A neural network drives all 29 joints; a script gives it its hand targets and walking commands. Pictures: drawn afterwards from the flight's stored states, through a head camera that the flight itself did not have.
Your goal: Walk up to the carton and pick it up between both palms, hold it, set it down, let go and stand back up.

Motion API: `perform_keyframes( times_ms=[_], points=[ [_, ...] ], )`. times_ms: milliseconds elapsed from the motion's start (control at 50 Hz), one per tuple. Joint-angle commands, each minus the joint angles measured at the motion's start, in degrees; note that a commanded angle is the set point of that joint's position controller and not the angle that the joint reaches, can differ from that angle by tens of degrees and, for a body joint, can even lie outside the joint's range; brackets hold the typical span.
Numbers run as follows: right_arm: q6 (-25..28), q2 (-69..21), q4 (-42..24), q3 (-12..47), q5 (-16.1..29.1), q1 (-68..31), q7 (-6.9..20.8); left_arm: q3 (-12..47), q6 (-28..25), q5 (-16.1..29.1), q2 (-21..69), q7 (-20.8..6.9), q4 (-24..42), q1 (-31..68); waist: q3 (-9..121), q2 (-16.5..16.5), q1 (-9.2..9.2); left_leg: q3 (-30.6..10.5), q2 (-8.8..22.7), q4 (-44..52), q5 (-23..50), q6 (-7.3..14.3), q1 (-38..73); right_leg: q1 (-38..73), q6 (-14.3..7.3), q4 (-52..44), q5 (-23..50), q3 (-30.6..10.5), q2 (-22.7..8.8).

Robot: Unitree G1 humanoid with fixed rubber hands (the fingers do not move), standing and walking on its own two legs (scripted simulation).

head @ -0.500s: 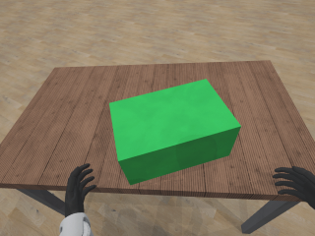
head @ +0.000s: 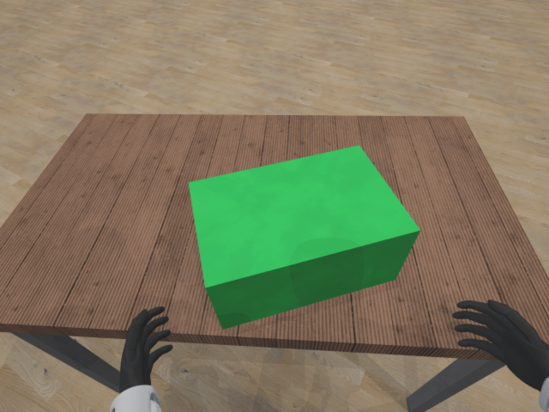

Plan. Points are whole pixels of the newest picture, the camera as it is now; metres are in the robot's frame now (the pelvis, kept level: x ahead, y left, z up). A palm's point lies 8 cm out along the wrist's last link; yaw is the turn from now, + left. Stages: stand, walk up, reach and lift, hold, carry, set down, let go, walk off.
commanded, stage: set down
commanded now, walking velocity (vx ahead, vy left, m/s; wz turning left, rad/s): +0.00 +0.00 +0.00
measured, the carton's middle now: (294, 232) +0.43 +0.02 +0.01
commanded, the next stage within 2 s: let go in 1.22 s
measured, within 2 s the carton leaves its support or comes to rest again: neither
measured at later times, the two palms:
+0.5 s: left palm (142, 398) +0.17 +0.22 -0.03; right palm (519, 373) +0.22 -0.27 +0.00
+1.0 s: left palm (146, 407) +0.17 +0.23 -0.07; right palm (512, 373) +0.22 -0.26 +0.00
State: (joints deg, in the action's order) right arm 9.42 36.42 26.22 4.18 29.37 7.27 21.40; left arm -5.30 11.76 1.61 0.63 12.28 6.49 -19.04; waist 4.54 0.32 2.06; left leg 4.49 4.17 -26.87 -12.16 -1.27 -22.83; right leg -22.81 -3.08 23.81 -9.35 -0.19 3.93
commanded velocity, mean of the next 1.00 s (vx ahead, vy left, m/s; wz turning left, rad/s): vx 0.00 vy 0.00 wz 0.00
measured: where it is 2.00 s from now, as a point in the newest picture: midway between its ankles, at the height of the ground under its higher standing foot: outside the picture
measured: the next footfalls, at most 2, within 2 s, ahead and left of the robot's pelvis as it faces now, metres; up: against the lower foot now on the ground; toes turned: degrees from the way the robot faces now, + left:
none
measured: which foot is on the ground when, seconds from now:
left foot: down 0.00-1.00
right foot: down 0.00-1.00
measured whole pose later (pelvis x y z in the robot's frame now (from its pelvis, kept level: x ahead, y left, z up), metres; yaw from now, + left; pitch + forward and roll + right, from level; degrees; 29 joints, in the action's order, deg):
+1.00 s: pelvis +0.01 +0.00 +0.00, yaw +0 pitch +4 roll -1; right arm 10.4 24.6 26.3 3.2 21.0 9.4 10.7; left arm -5.3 9.2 -1.8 -6.5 6.0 -13.5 -18.7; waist 1.1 -3.5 -0.6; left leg 4.5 4.1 -26.8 -14.0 -1.3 -16.1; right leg -16.0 -3.0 23.6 -11.1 -0.2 3.9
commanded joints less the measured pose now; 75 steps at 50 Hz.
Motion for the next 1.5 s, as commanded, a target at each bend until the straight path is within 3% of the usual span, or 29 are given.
perform_keyframes(
  times_ms=[0, 240, 280, 320, 460, 480, 540, 560, 580, 640, 680, 700, 720, 800, 840, 860, 900, 980, 1080, 1100, 1140, 1180, 1220, 1260, 1280, 1320, 1340, 1360, 1480],
  points=[
    [2.47, 13.63, -7.25, -10.57, -3.61, 0.94, -2.28, 1.81, -4.04, -1.73, -5.75, -2.18, 11.79, -1.74, 10.94, -9.94, -2.30, -5.21, -4.04, 1.07, 9.64, -0.31, 12.93, 14.32, -0.76, -4.92, 7.56, -7.51, -4.23],
    [4.58, 7.83, -5.44, -6.40, -5.37, 3.47, -5.10, 0.24, -6.14, -2.90, -7.43, -4.36, 4.50, -2.02, 7.23, -10.07, -0.93, -4.33, -4.69, 1.77, 10.92, 0.08, 12.75, 16.04, 0.08, -4.79, 14.78, -7.02, -4.12],
    [3.91, 6.70, -5.62, -6.76, -7.27, 4.35, -5.69, 0.81, -6.11, -2.95, -7.67, -5.02, 1.75, -2.63, 7.02, -9.76, -2.33, -4.65, -4.52, 2.70, 9.74, -0.16, 13.05, 15.81, -0.55, -5.22, 11.67, -6.27, -3.56],
    [3.75, 6.93, -6.08, -6.72, -7.89, 3.37, -6.06, -0.11, -5.74, -3.46, -8.55, -5.05, 0.45, -2.21, 3.73, -8.89, -0.67, -4.38, -4.56, 3.34, 9.05, 0.04, 12.27, 14.53, -0.26, -6.56, 8.03, -6.93, -4.03],
    [0.72, 2.89, -3.07, -6.65, -10.18, 1.72, -6.34, 2.46, -4.71, -2.88, -7.58, -5.26, -1.98, 2.12, -0.95, -6.63, -1.91, -4.40, -3.85, 4.09, 3.91, 0.18, 13.89, 8.27, -1.54, -8.63, -7.88, -6.47, -4.00],
    [0.11, 1.65, -1.56, -6.35, -11.58, 1.34, -6.95, 2.85, -4.59, -2.82, -8.86, -5.65, -4.23, 3.66, -1.20, -6.63, -2.80, -4.16, -4.03, 3.95, 2.85, 0.26, 12.69, 8.91, -1.28, -8.56, -6.45, -6.65, -4.92],
    [0.56, 0.22, -5.44, -7.61, -12.54, 0.44, -7.43, 0.96, -5.90, -2.87, -9.64, -4.73, 0.05, 6.69, 0.77, -6.85, -1.16, -3.91, -3.81, 3.59, 3.90, 0.41, 12.86, 9.92, -0.85, -7.26, -7.44, -6.67, -4.45],
    [-0.17, -0.46, -3.13, -7.11, -13.45, 0.97, -7.62, 2.12, -5.28, -2.83, -9.57, -5.30, -3.73, 6.90, -0.46, -7.41, -2.86, -4.14, -3.92, 3.67, 1.94, 0.68, 13.52, 8.80, -1.29, -8.13, -7.94, -6.55, -4.54],
    [-0.12, -1.35, -4.16, -6.93, -14.33, 1.83, -8.18, 1.32, -5.64, -1.95, -10.92, -5.61, -2.88, 5.72, 0.06, -7.82, -1.43, -3.36, -3.93, 3.75, 3.36, 0.73, 13.70, 9.99, -0.38, -8.84, -7.34, -7.12, -5.37],
    [-0.10, -2.15, -6.27, -7.54, -13.56, 0.63, -8.41, 1.43, -6.13, -2.15, -10.54, -4.82, -0.31, 7.08, 1.59, -4.84, -1.62, -4.13, -3.61, 3.56, 2.21, 0.17, 13.45, 9.07, -0.67, -7.65, -11.46, -7.42, -5.46],
    [-1.36, -3.40, -2.97, -6.14, -15.20, 1.03, -9.16, 1.09, -5.14, -2.37, -11.69, -5.72, -6.95, 7.07, -2.42, -5.08, -0.87, -3.37, -4.06, 4.12, 1.25, 0.77, 13.19, 8.40, -0.88, -9.07, -13.42, -7.62, -5.65],
    [-1.57, -3.05, -3.14, -6.57, -14.50, 1.91, -8.70, 1.57, -5.29, -2.63, -10.83, -5.36, -4.35, 7.31, -1.39, -4.30, -1.77, -3.81, -3.57, 4.14, 2.22, 0.69, 15.26, 7.83, -0.64, -8.83, -12.54, -7.10, -5.29],
    [-2.66, -5.27, 1.86, -5.14, -16.30, 2.55, -9.63, 0.94, -3.77, -3.63, -11.44, -7.02, -13.82, 7.45, -4.79, -4.17, -2.24, -3.42, -4.43, 4.73, -0.37, 1.08, 13.95, 7.74, -0.84, -9.84, -12.49, -8.25, -6.07],
    [-1.61, -5.39, -2.63, -6.02, -15.34, 1.00, -9.49, 1.03, -5.68, -2.72, -12.46, -5.86, -2.89, 7.97, -0.26, -0.20, -1.21, -3.80, -3.94, 4.22, 3.88, -0.19, 14.67, 9.29, -0.85, -8.10, -7.92, -5.73, -4.79],
    [-2.47, -6.73, 1.30, -4.98, -16.44, 3.24, -10.14, -0.21, -4.87, -3.38, -13.38, -6.86, -9.69, 6.93, -3.00, -1.42, -1.60, -3.49, -4.31, 4.23, 4.66, 0.40, 15.25, 9.95, -0.94, -8.05, -4.95, -6.02, -5.19],
    [-1.88, -6.42, -0.13, -5.29, -15.72, 2.44, -9.94, 0.14, -5.49, -3.64, -13.13, -6.40, -5.88, 7.39, -0.37, 0.26, -0.83, -3.80, -4.03, 4.11, 4.72, -0.09, 15.54, 9.54, -0.69, -7.76, -5.34, -5.60, -4.75],
    [-2.60, -9.08, 2.36, -3.93, -17.36, 4.20, -11.34, -0.84, -4.86, -3.51, -13.80, -8.02, -12.61, 6.57, -3.01, -1.53, -1.57, -3.27, -4.46, 3.73, 3.63, 0.19, 15.41, 11.11, -0.28, -8.07, -4.52, -6.45, -5.62],
    [-1.75, -9.74, 2.71, -2.69, -16.83, 5.53, -11.49, -1.30, -5.21, -5.08, -13.82, -7.88, -12.56, 4.83, -3.58, 1.14, -0.42, -3.48, -4.81, 4.14, 6.56, 0.13, 15.84, 11.93, -0.52, -7.27, 2.82, -5.34, -5.21],
    [-2.09, -12.01, 4.27, -3.59, -19.32, 4.04, -13.07, -0.94, -5.50, -4.90, -14.54, -8.57, -14.14, 7.74, -5.30, 2.28, -0.49, -2.63, -4.38, 4.73, 5.02, -0.01, 17.14, 9.77, -0.29, -8.02, -2.62, -4.66, -5.06],
    [-3.35, -14.96, 8.93, -2.28, -21.22, 3.68, -14.52, -1.35, -4.38, -5.57, -15.33, -10.48, -23.43, 9.40, -9.61, -0.32, -2.09, -2.02, -5.23, 5.01, 1.19, 0.74, 15.13, 9.04, 0.48, -9.64, -4.43, -6.26, -6.41],
    [-2.09, -13.16, 2.14, -2.90, -19.78, 2.88, -13.43, -1.42, -6.68, -4.89, -14.98, -8.24, -12.48, 9.10, -4.04, 3.40, 0.92, -2.64, -3.77, 5.51, 3.71, 0.02, 17.12, 10.54, -0.23, -7.53, -5.37, -4.36, -5.07],
    [-2.08, -15.23, 5.99, -3.44, -20.90, 1.75, -13.84, -0.51, -7.27, -4.72, -15.14, -8.65, -15.19, 11.54, -3.68, 4.72, -0.60, -2.16, -4.13, 5.30, 2.41, -0.03, 18.21, 10.37, -0.29, -8.14, -4.94, -4.30, -5.36],
    [-2.57, -16.42, 8.75, -2.35, -21.71, 2.51, -13.99, -1.32, -6.88, -6.04, -15.51, -8.53, -17.52, 11.51, -5.89, 5.31, 0.00, -2.25, -4.26, 5.61, 2.25, 0.38, 17.25, 10.01, -0.23, -8.28, -4.59, -4.32, -6.01],
    [-3.70, -17.23, 11.46, -2.21, -24.03, 2.40, -15.26, -0.12, -5.22, -6.16, -15.57, -10.08, -26.65, 10.43, -9.01, 3.86, -1.01, -2.02, -4.50, 6.10, -0.09, 0.67, 17.80, 9.37, -0.40, -9.50, -5.33, -4.52, -6.57],
    [-2.78, -15.91, 7.73, -2.49, -22.28, 1.77, -14.22, 0.26, -6.73, -6.02, -14.84, -8.52, -17.08, 11.76, -5.55, 6.04, -0.17, -2.92, -3.64, 5.63, 3.32, 0.22, 18.03, 9.79, -0.30, -8.44, -3.66, -4.06, -6.03],
    [-3.09, -17.29, 11.27, -1.55, -22.40, 2.66, -14.60, -0.37, -6.64, -6.85, -14.49, -9.17, -22.53, 11.79, -7.51, 7.31, 0.39, -2.54, -4.06, 6.19, 0.95, 0.15, 18.11, 8.70, -0.63, -8.28, -4.44, -3.49, -5.79],
    [-2.82, -15.98, 8.52, -3.66, -22.28, 1.65, -14.51, 1.22, -6.80, -5.90, -14.32, -8.54, -18.91, 11.64, -6.91, 7.01, -0.42, -2.85, -3.47, 6.32, 0.22, -0.04, 19.85, 7.66, -1.36, -8.21, -5.67, -2.19, -4.73],
    [-3.73, -18.61, 13.63, -2.19, -23.89, 2.26, -15.08, 0.97, -5.87, -6.17, -14.45, -9.91, -25.99, 12.89, -8.96, 5.35, -1.01, -2.10, -3.94, 6.31, -1.24, 0.53, 19.38, 7.75, -0.80, -9.59, -6.59, -3.77, -5.84],
    [-4.82, -20.09, 13.18, -2.42, -26.15, 1.25, -16.00, 1.78, -5.55, -6.81, -14.50, -10.22, -26.13, 14.33, -12.33, 6.96, -1.55, -1.86, -3.69, 7.66, -6.23, 0.48, 18.33, 6.40, -0.45, -9.59, -11.25, -3.20, -6.36]
  ],
)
